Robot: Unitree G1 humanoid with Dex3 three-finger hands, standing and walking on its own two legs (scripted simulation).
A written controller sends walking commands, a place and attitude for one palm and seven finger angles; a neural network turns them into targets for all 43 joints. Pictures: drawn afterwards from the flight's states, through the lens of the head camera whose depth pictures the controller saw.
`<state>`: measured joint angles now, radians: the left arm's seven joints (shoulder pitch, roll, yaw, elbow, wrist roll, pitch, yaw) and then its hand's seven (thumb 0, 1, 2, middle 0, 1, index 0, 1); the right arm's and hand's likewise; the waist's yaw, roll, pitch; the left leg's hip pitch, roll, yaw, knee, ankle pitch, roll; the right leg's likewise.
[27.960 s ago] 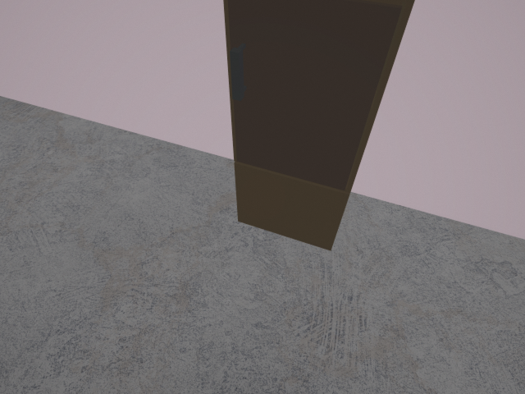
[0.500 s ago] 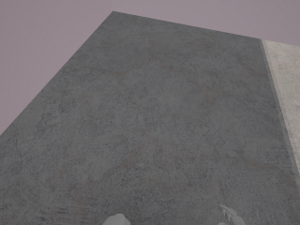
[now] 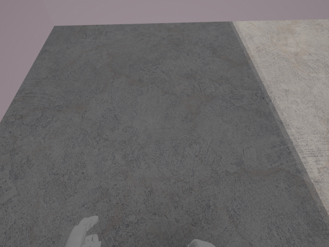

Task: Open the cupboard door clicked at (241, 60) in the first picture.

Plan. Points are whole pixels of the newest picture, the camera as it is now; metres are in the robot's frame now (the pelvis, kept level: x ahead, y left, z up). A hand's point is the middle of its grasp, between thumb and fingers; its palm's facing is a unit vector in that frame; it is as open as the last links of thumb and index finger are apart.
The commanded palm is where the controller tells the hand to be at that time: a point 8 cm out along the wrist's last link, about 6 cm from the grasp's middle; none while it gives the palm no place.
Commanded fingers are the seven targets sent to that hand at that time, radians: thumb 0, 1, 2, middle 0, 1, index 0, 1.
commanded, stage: walk to a spot facing it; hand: left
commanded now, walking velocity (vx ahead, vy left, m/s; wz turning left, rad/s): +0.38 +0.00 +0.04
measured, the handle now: out of the picture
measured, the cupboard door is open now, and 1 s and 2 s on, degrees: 42 42 42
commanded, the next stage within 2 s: turn to face it in 0.20 s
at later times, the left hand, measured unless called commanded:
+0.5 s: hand (95, 233) +0.18 +0.21 -0.19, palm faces +0.13 -0.98 -0.15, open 7.3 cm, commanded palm none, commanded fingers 0.00 0.90 0.90 -0.20 -0.30 -0.20 -0.30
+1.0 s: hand (102, 189) +0.29 +0.20 -0.14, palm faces +0.38 -0.89 -0.25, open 7.3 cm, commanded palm none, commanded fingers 0.00 0.90 0.90 -0.20 -0.30 -0.20 -0.30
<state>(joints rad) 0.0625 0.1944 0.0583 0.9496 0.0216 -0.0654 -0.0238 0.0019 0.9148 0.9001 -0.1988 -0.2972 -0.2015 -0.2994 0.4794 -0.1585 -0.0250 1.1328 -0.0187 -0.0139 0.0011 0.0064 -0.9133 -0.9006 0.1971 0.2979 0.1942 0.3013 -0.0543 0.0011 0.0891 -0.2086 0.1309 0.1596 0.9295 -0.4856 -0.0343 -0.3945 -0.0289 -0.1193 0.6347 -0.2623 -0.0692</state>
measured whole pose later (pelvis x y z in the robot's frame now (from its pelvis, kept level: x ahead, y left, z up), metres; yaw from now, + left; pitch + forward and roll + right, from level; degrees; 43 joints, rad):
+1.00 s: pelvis +0.28 -0.01 +0.02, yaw +23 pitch +1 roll +2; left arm 0.18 0.18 0.04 0.89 0.03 0.00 0.03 0.00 0.91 0.90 -0.20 -0.30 -0.21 -0.30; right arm 0.18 -0.24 -0.09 0.95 -0.02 0.07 0.02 0.01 -0.91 -0.90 0.20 0.30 0.19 0.30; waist -0.03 -0.02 0.08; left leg -0.53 0.02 0.05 1.07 -0.42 -0.06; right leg -0.21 -0.11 -0.16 0.51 -0.32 -0.01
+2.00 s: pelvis +0.35 +0.01 +0.01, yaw +60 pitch +2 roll +0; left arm 0.18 0.26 0.08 0.92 0.02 0.06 0.02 0.01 0.91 0.90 -0.20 -0.30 -0.20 -0.30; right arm 0.13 -0.21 -0.05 0.89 -0.02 0.03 0.00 0.00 -0.91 -0.90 0.20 0.30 0.20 0.30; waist 0.01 -0.05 0.10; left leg -0.32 -0.01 0.05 0.59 -0.31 0.03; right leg -0.48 -0.11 -0.06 1.12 -0.49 0.08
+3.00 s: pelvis +0.41 -0.01 +0.01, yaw +95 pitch +2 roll +0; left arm 0.14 0.25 0.07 0.87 0.01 0.05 0.01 0.01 0.91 0.90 -0.20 -0.30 -0.20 -0.30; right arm 0.17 -0.21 -0.05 0.91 -0.03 0.04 0.01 0.00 -0.90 -0.90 0.20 0.30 0.20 0.30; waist -0.01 0.00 0.08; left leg -0.32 -0.03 -0.08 0.52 -0.22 0.01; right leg -0.40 -0.05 -0.01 0.80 -0.41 0.08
